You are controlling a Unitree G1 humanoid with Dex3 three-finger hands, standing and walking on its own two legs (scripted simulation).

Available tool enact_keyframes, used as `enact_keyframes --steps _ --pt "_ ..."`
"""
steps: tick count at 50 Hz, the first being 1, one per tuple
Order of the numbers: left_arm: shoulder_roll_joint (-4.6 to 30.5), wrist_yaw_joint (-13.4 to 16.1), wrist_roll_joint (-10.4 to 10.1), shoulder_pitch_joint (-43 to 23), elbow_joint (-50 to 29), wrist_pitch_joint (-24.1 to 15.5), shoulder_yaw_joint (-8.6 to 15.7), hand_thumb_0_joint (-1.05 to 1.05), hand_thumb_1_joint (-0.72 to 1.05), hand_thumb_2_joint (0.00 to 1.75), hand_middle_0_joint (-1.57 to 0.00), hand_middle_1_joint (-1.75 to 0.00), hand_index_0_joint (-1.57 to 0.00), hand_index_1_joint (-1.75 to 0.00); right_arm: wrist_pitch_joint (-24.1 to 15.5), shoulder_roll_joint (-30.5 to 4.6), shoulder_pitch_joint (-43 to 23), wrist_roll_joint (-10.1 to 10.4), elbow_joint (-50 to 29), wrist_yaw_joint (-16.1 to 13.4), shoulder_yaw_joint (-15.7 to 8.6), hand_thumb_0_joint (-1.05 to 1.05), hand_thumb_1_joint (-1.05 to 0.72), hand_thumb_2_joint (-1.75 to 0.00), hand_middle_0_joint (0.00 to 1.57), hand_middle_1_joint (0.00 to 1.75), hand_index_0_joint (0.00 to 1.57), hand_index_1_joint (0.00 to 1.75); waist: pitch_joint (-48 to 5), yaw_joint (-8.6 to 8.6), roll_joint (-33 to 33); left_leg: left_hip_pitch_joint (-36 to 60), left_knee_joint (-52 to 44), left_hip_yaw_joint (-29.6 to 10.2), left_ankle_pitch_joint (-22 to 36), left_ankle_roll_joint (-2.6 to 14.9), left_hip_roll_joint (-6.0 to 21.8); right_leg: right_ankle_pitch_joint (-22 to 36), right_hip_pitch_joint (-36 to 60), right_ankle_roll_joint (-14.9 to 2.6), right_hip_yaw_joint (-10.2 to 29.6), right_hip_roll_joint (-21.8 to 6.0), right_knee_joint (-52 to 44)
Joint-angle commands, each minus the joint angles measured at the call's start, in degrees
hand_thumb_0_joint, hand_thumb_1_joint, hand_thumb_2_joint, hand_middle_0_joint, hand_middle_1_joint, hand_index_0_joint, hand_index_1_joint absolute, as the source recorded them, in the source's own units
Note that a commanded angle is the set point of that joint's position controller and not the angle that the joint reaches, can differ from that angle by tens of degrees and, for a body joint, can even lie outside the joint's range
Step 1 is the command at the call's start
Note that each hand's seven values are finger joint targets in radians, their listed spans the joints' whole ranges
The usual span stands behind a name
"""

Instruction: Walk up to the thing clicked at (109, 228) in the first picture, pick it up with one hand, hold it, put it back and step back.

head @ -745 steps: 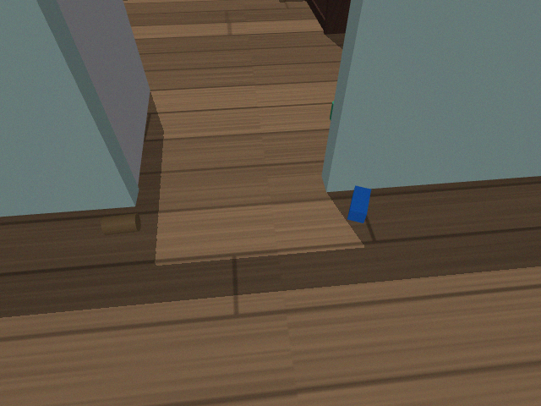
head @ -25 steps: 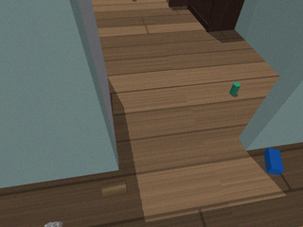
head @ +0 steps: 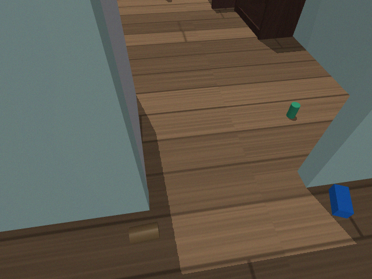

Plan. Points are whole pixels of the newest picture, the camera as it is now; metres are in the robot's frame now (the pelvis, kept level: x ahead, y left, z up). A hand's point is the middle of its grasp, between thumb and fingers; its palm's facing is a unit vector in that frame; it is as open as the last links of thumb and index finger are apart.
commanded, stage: stand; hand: left
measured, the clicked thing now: (144, 232) +0.46 +0.23 -0.74
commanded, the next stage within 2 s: none
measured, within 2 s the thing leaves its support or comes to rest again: neither
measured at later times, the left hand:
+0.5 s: hand out of the picture +0.08 +0.27 -0.15, palm faces -0.01 -0.94 -0.34, open 7.4 cm
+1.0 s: hand out of the picture +0.07 +0.27 -0.15, palm faces -0.01 -0.94 -0.34, open 7.4 cm
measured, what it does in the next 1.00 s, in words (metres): stands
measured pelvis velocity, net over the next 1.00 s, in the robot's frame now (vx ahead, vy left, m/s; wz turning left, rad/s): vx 0.01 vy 0.01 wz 0.02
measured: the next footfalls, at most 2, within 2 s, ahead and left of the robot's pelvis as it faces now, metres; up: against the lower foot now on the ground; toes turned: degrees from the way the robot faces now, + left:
none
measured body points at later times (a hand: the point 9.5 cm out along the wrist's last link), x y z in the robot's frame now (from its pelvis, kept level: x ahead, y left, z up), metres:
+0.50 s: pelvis +0.00 +0.01 +0.00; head +0.02 +0.01 +0.45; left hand +0.09 +0.31 -0.13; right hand +0.09 -0.29 -0.13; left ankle +0.01 +0.15 -0.75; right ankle -0.01 -0.13 -0.75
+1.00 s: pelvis +0.01 +0.01 +0.00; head +0.01 +0.01 +0.45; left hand +0.08 +0.32 -0.13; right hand +0.09 -0.29 -0.13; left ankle +0.01 +0.15 -0.75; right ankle -0.01 -0.13 -0.75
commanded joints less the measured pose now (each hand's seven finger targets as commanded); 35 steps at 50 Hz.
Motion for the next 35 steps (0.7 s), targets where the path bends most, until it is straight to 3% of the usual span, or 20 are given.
enact_keyframes --steps 1,13,17,35 --pt "12.93 1.18 0.06 -3.21 -3.23 -2.13 1.95 0.00 0.90 0.90 -0.20 -0.30 -0.20 -0.30 -1.24 -11.97 -2.62 0.06 -2.70 -0.20 -2.26 0.00 -0.90 -0.90 0.20 0.30 0.20 0.30 -5.29 -0.21 0.07 3.53 -3.82 -4.96 6.18 2.77 4.50 9.69 0.46 -1.68 5.22 -6.54 -4.90" --pt "12.78 1.69 0.01 -2.60 -2.65 -2.39 1.56 0.00 0.90 0.90 -0.20 -0.30 -0.20 -0.30 -1.01 -11.80 -3.76 0.01 -2.53 -0.04 -2.56 0.00 -0.90 -0.90 0.20 0.30 0.20 0.30 -6.18 -0.02 -0.25 6.14 -4.11 -4.96 9.36 2.78 4.58 11.37 0.53 -1.22 4.08 -6.75 -5.30" --pt "12.47 1.65 0.03 -2.60 -2.61 -2.23 1.47 0.00 0.90 0.90 -0.20 -0.30 -0.20 -0.30 -1.02 -11.78 -3.49 -0.05 -2.30 -0.02 -2.50 0.00 -0.90 -0.90 0.20 0.30 0.20 0.30 -4.84 0.19 0.26 4.43 -5.07 -5.11 6.75 2.73 4.49 8.80 0.81 -1.24 4.19 -6.78 -5.76" --pt "13.14 1.82 0.21 -2.19 -2.98 -2.23 1.28 0.00 0.90 0.90 -0.20 -0.30 -0.20 -0.30 -0.93 -11.47 -2.99 0.10 -2.36 -0.03 -2.61 0.00 -0.90 -0.90 0.20 0.30 0.20 0.30 -5.52 -0.07 0.15 5.01 -4.75 -5.26 9.00 2.84 4.20 9.92 1.30 -1.22 3.48 -7.09 -5.80"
